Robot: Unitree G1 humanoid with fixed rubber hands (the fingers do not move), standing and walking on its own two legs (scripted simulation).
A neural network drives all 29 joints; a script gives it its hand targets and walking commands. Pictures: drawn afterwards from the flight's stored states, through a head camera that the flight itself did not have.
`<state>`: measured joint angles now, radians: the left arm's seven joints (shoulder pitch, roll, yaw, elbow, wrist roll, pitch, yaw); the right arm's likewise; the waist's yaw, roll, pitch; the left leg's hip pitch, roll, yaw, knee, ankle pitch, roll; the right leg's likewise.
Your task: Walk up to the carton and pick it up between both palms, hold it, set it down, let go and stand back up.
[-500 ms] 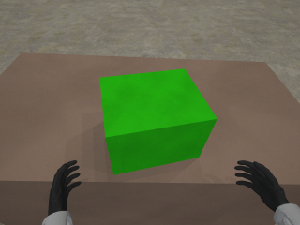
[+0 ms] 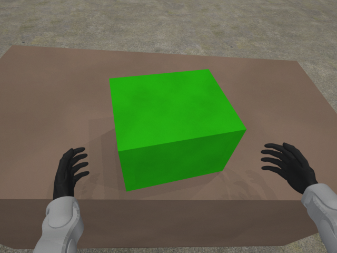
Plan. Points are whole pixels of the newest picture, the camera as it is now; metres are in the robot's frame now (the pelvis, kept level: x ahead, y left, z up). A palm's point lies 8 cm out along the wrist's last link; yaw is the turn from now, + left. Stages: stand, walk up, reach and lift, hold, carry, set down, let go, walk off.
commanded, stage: reach and lift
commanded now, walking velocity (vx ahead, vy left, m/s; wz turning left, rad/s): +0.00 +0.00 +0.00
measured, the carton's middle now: (169, 127) +0.45 +0.01 +0.02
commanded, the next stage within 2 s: none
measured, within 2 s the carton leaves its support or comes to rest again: neither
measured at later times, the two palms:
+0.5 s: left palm (62, 159) +0.29 +0.23 +0.10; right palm (282, 142) +0.36 -0.26 +0.09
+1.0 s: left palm (58, 128) +0.34 +0.25 +0.12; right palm (273, 107) +0.44 -0.25 +0.13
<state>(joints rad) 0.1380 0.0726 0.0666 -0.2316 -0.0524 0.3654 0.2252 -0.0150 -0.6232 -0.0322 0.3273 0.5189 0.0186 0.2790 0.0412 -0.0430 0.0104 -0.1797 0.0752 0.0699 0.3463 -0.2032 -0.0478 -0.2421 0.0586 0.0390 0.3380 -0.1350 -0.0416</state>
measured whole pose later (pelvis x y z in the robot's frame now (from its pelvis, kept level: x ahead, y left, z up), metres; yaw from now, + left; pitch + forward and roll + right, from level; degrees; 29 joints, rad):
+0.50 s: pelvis -0.01 -0.01 +0.00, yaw +1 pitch +7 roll +0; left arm -0.18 0.13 0.16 -0.14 -0.15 0.56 0.18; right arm -0.35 -0.64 -0.02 0.39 0.49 0.19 0.22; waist 0.08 0.02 -0.02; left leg -0.29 0.07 0.04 0.32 -0.16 -0.05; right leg -0.35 0.06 0.03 0.33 -0.10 -0.05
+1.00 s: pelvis -0.01 +0.00 +0.00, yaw +1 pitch +13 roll +0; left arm -0.52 0.19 0.19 0.03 -0.18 0.68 0.20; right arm -0.72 -0.69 -0.01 0.66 0.48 0.28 0.23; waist 0.12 0.01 -0.08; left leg -0.43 0.07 0.03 0.37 -0.16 -0.05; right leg -0.47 0.06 0.03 0.33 -0.08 -0.04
